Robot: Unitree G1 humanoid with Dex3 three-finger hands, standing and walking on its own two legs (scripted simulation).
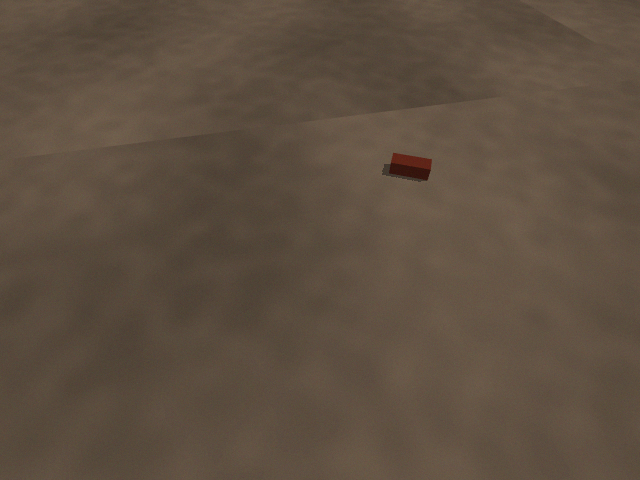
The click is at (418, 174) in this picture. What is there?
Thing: lying carton
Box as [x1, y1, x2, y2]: [389, 153, 431, 179]
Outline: 393,153 389,170 390,173 427,179 430,170 431,159
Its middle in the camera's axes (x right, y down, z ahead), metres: +0.47 -0.36 +1.96
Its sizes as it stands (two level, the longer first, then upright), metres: 0.200 0.087 0.069
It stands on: the floor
